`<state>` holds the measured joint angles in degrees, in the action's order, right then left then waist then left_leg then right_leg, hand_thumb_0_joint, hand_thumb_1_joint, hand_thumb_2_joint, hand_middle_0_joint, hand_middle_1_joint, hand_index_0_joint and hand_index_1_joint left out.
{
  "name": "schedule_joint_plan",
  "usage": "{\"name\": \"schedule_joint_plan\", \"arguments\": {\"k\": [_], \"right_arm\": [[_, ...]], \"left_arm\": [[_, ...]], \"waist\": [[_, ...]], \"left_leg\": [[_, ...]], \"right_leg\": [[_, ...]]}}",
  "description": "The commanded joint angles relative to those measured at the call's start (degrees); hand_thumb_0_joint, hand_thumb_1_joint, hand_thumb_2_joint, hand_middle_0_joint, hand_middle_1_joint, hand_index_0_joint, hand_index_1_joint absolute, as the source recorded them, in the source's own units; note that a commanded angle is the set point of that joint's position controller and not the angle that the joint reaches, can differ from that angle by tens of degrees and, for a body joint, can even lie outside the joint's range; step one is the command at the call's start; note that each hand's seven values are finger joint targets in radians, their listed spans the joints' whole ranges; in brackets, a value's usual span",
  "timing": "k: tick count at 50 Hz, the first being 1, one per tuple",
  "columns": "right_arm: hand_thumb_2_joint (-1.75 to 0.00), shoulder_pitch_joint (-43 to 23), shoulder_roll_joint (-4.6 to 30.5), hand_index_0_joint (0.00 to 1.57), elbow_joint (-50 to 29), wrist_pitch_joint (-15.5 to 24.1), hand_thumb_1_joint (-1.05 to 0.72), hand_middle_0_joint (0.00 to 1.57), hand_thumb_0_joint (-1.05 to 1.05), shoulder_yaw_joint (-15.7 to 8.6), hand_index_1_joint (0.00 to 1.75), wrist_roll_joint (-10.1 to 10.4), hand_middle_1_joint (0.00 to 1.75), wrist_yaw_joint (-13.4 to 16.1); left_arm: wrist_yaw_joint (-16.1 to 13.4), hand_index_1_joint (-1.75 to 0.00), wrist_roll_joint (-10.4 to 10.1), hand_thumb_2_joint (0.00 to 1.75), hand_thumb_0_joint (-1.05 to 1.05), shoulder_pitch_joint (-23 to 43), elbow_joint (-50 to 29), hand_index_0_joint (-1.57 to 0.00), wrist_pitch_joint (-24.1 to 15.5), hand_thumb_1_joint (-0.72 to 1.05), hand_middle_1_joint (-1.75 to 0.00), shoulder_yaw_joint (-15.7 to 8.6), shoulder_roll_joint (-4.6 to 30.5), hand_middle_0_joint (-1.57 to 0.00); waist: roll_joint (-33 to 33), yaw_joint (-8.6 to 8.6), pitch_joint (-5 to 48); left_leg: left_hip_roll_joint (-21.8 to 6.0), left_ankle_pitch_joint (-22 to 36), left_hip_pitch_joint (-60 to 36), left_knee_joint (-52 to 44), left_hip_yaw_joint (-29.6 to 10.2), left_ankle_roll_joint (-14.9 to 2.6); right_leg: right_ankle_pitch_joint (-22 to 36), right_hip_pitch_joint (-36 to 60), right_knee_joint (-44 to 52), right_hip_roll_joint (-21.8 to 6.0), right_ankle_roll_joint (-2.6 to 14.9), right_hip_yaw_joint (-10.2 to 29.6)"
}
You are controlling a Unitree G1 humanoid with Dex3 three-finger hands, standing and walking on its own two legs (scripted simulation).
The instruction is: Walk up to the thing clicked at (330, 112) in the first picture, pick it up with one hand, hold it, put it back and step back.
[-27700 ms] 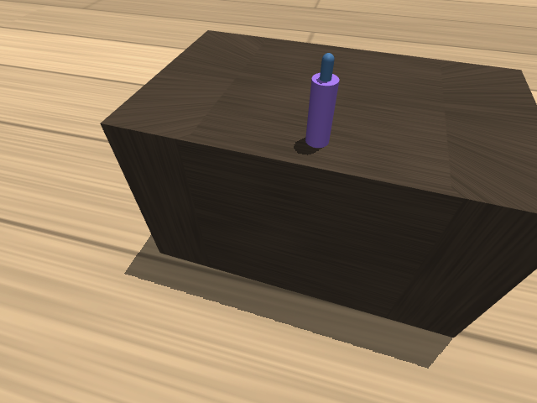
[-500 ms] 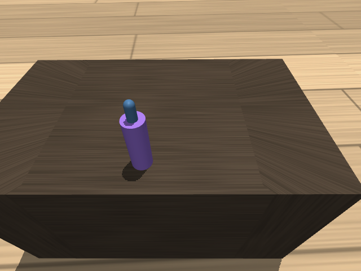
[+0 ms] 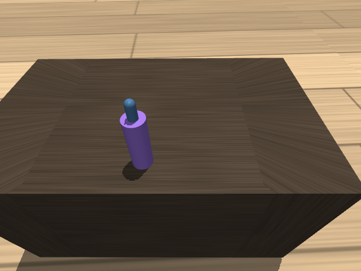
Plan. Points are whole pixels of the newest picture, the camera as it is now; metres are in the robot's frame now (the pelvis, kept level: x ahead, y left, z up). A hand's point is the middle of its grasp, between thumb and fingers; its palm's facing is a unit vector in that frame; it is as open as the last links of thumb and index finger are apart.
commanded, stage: stand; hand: left
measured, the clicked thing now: (136, 134) +0.46 +0.14 +0.04
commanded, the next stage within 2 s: step back in 0.54 s
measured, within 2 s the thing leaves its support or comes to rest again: neither
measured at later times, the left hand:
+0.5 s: hand out of the picture +0.07 +0.25 -0.16, palm faces -0.02 -0.94 -0.35, open 7.4 cm
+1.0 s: hand out of the picture +0.07 +0.31 -0.19, palm faces -0.01 -0.93 -0.37, open 7.4 cm
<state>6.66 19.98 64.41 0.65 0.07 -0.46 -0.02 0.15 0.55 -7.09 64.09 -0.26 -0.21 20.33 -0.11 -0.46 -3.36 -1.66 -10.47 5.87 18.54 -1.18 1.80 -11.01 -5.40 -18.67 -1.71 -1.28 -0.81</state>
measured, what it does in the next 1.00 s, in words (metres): lifts its right foot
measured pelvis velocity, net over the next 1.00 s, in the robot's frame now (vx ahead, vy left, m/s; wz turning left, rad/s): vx -0.08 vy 0.04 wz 0.02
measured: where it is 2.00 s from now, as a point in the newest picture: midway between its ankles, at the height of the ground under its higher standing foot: outside the picture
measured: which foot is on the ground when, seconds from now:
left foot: down 0.00-1.00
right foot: down 0.00-0.88, up 0.90-1.00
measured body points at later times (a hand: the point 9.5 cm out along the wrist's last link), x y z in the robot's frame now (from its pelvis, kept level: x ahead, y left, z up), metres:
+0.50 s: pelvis +0.00 +0.00 +0.00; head +0.01 +0.00 +0.45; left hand +0.07 +0.30 -0.13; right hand +0.07 -0.30 -0.13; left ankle +0.00 +0.14 -0.75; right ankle -0.01 -0.13 -0.75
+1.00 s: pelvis -0.08 +0.04 -0.02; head +0.01 +0.08 +0.42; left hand +0.07 +0.36 -0.16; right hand -0.02 -0.28 -0.13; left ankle -0.07 +0.15 -0.75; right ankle -0.06 -0.11 -0.69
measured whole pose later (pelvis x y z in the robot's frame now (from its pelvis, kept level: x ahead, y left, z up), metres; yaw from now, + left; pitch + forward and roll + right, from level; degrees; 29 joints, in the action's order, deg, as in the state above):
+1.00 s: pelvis -0.08 +0.04 -0.02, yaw +1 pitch -1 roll -2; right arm 8.8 20.3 55.5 -1.8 -2.9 -1.5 -0.2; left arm -1.9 0.6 0.0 51.7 4.0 -4.1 24.0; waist -3.3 1.1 -11.8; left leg 0.6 -18.7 17.9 37.4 -1.7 -1.8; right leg -31.1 -27.7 -60.4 5.8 1.5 9.5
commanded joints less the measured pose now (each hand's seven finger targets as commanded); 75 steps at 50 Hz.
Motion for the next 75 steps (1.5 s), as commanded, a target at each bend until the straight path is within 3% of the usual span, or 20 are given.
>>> {"name": "schedule_joint_plan", "arguments": {"k": [1, 26, 27, 30, 34, 38, 40, 42, 43, 44, 47, 50, 57, 62, 64, 65, 66, 67, 71, 75], "right_arm": [[-0.90, -1.34, 12.33, 0.20, -3.22, 0.89, -0.90, 0.20, 0.00, -2.11, 0.30, -0.14, 0.30, 0.60], [-0.90, -1.36, 12.17, 0.20, -3.26, 0.82, -0.90, 0.20, 0.00, -2.30, 0.30, -0.04, 0.30, 0.51], [-0.90, -3.19, 15.82, 0.20, -4.16, -0.16, -0.90, 0.20, 0.00, -3.77, 0.30, 0.45, 0.30, 0.26], [-0.90, -1.43, 14.45, 0.20, -5.63, -0.69, -0.90, 0.20, 0.00, -4.09, 0.30, 1.35, 0.30, 0.30], [-0.90, -0.25, 14.17, 0.20, -7.79, -1.94, -0.90, 0.20, 0.00, -4.77, 0.30, 1.22, 0.30, 0.21], [-0.90, 3.94, 13.02, 0.20, -9.37, -3.46, -0.90, 0.20, 0.00, -5.44, 0.30, 0.35, 0.30, -0.26], [-0.90, 6.71, 13.61, 0.20, -9.69, -3.20, -0.90, 0.20, 0.00, -5.92, 0.30, 0.73, 0.30, -0.62], [-0.90, 6.95, 14.84, 0.20, -9.98, -2.32, -0.90, 0.20, 0.00, -6.39, 0.30, 0.39, 0.30, -0.40], [-0.90, 4.58, 18.56, 0.20, -11.23, -1.82, -0.90, 0.20, 0.00, -7.36, 0.30, -0.53, 0.30, -0.10], [-0.90, 4.65, 21.11, 0.20, -11.64, -1.32, -0.90, 0.20, 0.00, -7.86, 0.30, -1.20, 0.30, 0.20], [-0.90, 1.21, 21.09, 0.20, -13.89, -1.05, -0.90, 0.20, 0.00, -7.84, 0.30, -1.26, 0.30, 1.03], [-0.90, -2.42, 16.32, 0.20, -15.96, -0.79, -0.90, 0.20, 0.00, -6.78, 0.30, -1.67, 0.30, 1.81], [-0.90, 4.99, 15.20, 0.20, -16.50, -1.25, -0.90, 0.20, 0.00, -6.88, 0.30, -0.74, 0.30, 2.46], [-0.90, 0.26, 16.74, 0.20, -18.60, -2.09, -0.90, 0.20, 0.00, -6.76, 0.30, -0.34, 0.30, 1.84], [-0.90, -1.85, 15.37, 0.20, -19.04, -2.34, -0.90, 0.20, 0.00, -6.29, 0.30, 0.40, 0.30, 1.49], [-0.90, -1.60, 13.29, 0.20, -19.65, -2.27, -0.90, 0.20, 0.00, -5.63, 0.30, 0.94, 0.30, 1.43], [-0.90, -2.79, 12.26, 0.20, -19.74, -2.58, -0.90, 0.20, 0.00, -5.57, 0.30, 0.96, 0.30, 1.94], [-0.90, -1.47, 13.84, 0.20, -18.61, -2.89, -0.90, 0.20, 0.00, -6.25, 0.30, 0.68, 0.30, 2.28], [-0.90, 3.65, 12.79, 0.20, -15.80, -2.45, -0.90, 0.20, 0.00, -5.12, 0.30, 1.09, 0.30, 1.99], [-0.90, 3.84, 12.84, 0.20, -16.95, -1.66, -0.90, 0.20, 0.00, -4.58, 0.30, 0.68, 0.30, 2.55]], "left_arm": [[-0.55, -0.30, -0.15, 0.90, 0.00, 1.79, -3.08, -0.20, -1.19, 0.90, -0.30, -2.13, 12.03, -0.20], [-0.71, -0.30, 0.01, 0.90, 0.00, 1.56, -3.39, -0.20, -1.48, 0.90, -0.30, -2.07, 12.47, -0.20], [-1.01, -0.30, -0.94, 0.90, 0.00, 2.21, -4.41, -0.20, -0.62, 0.90, -0.30, -4.96, 15.69, -0.20], [-1.40, -0.30, -1.23, 0.90, 0.00, 0.69, -6.32, -0.20, -0.02, 0.90, -0.30, -5.32, 14.63, -0.20], [-1.20, -0.30, -0.79, 0.90, 0.00, 3.44, -9.81, -0.20, 0.94, 0.90, -0.30, -6.10, 15.78, -0.20], [-1.35, -0.30, 1.09, 0.90, 0.00, 8.26, -13.60, -0.20, 1.46, 0.90, -0.30, -6.80, 17.95, -0.20], [-1.34, -0.30, 1.11, 0.90, 0.00, 11.35, -15.40, -0.20, 1.73, 0.90, -0.30, -6.64, 17.62, -0.20], [-1.33, -0.30, 0.60, 0.90, 0.00, 10.75, -16.20, -0.20, 2.25, 0.90, -0.30, -5.94, 14.85, -0.20], [-1.54, -0.30, -0.13, 0.90, 0.00, 9.51, -16.83, -0.20, 2.58, 0.90, -0.30, -5.32, 11.79, -0.20], [-1.95, -0.30, -0.14, 0.90, 0.00, 8.29, -16.69, -0.20, 3.07, 0.90, -0.30, -5.61, 10.78, -0.20], [-2.69, -0.30, 0.24, 0.90, 0.00, 4.03, -15.79, -0.20, 3.60, 0.90, -0.30, -5.79, 11.91, -0.20], [-2.25, -0.30, -0.42, 0.90, 0.00, -0.53, -14.56, -0.20, 3.51, 0.90, -0.30, -6.06, 12.88, -0.20], [-1.62, -0.30, 0.24, 0.90, 0.00, 2.58, -18.22, -0.20, 2.32, 0.90, -0.30, -6.37, 11.83, -0.20], [-1.13, -0.30, 0.60, 0.90, 0.00, -5.09, -15.95, -0.20, 1.70, 0.90, -0.30, -6.81, 10.96, -0.20], [-1.14, -0.30, 1.40, 0.90, 0.00, -8.00, -14.82, -0.20, 1.23, 0.90, -0.30, -7.43, 12.60, -0.20], [-1.10, -0.30, 1.91, 0.90, 0.00, -5.91, -16.09, -0.20, 0.99, 0.90, -0.30, -8.46, 16.71, -0.20], [-0.85, -0.30, 0.96, 0.90, 0.00, -2.55, -17.51, -0.20, 1.36, 0.90, -0.30, -9.17, 20.78, -0.20], [-0.92, -0.30, 1.70, 0.90, 0.00, 0.68, -19.88, -0.20, 0.93, 0.90, -0.30, -9.20, 21.10, -0.20], [-1.37, -0.30, 0.99, 0.90, 0.00, 4.53, -21.45, -0.20, 0.97, 0.90, -0.30, -7.91, 13.85, -0.20], [-1.73, -0.30, 1.34, 0.90, 0.00, -1.45, -22.36, -0.20, 0.99, 0.90, -0.30, -7.55, 12.26, -0.20]], "waist": [[0.60, 0.34, 3.69], [0.14, 0.45, 4.43], [0.50, 0.03, -1.98], [0.59, 0.19, 3.48], [-3.05, 0.87, 8.17], [-12.27, 1.90, 5.65], [-12.71, 3.66, 4.82], [-4.30, 3.44, 4.63], [8.91, 2.98, 3.21], [11.49, 2.38, 3.66], [9.92, 1.29, 6.13], [10.07, -1.71, 7.54], [7.93, 3.52, 6.94], [9.21, 0.22, 9.29], [5.28, -1.52, 8.98], [-5.02, -0.37, 7.23], [-15.21, -2.22, 3.18], [-14.34, -1.75, 0.29], [-7.72, 1.88, 0.47], [-7.18, -1.84, 6.93]], "left_leg": [[-5.55, 8.15, 0.16, -2.73, -3.85, -2.34], [-5.71, 9.49, -0.76, -2.56, -3.81, -2.34], [-4.85, 18.31, 3.95, 3.46, -4.46, -4.09], [-4.49, 22.68, 2.25, 8.74, -2.93, -5.00], [-0.62, 12.13, 3.55, 18.37, -0.95, -4.66], [2.55, -20.82, 7.38, 32.92, -2.30, -4.69], [1.13, -17.66, 5.84, 28.95, -3.73, -5.42], [-2.32, 4.16, 8.00, 12.58, -5.01, -5.82], [-9.93, 18.92, 8.72, 3.91, -17.21, -7.85], [-14.87, 25.99, 4.41, 1.34, -25.86, -11.02], [-17.20, 27.21, 5.19, 3.52, -23.77, -13.61], [-11.46, 26.53, -2.55, 8.11, -13.18, -13.24], [-12.75, 31.29, -9.25, 10.92, -12.32, -15.33], [-11.80, 18.92, -0.69, 13.53, -9.92, -13.03], [-8.65, 9.32, 9.16, 16.87, -7.48, -8.57], [-1.64, 0.20, 17.92, 23.48, -4.54, -4.88], [7.37, -22.57, 19.19, 36.82, -0.58, -2.42], [6.12, -27.08, 17.33, 47.58, -6.37, -1.81], [9.06, -17.84, 20.71, 49.93, -8.94, -1.88], [8.10, -18.97, 24.83, 44.50, -6.86, -0.07]], "right_leg": [[7.45, 0.29, 2.71, -6.07, 2.42, 4.29], [8.61, 0.27, 2.35, -6.01, 2.34, 4.11], [16.83, -4.05, -2.65, -4.97, 2.77, 4.45], [21.01, -2.62, -5.83, -5.45, 5.23, 3.69], [19.82, -4.68, -5.77, -10.68, 9.71, 8.92], [18.70, -12.93, -4.54, -19.61, 16.53, 15.10], [16.20, -15.97, -8.07, -17.48, 13.65, 12.28], [9.08, -13.28, -19.23, -8.29, 8.01, 5.74], [-1.69, -16.96, -30.61, 1.96, 4.29, 2.82], [-22.25, -22.71, -37.15, 8.44, 3.55, 6.86], [-24.52, -22.65, -47.16, 7.96, 3.58, 13.68], [-16.99, -25.74, -50.15, 7.20, 2.44, 12.23], [-18.00, -23.52, -33.88, 5.16, -0.21, 8.01], [-8.63, -9.41, -13.56, 3.08, 1.89, 2.54], [3.08, -1.47, -6.82, -0.08, 4.06, 6.44], [8.67, 0.11, -5.15, -7.77, 8.00, 18.59], [9.98, -10.21, 0.68, -19.20, 18.07, 30.60], [12.01, -16.41, 1.02, -22.24, 21.02, 34.43], [19.05, -10.34, -4.39, -8.73, 11.23, 13.27], [25.94, 4.73, -8.39, -9.84, 13.20, 12.98]]}}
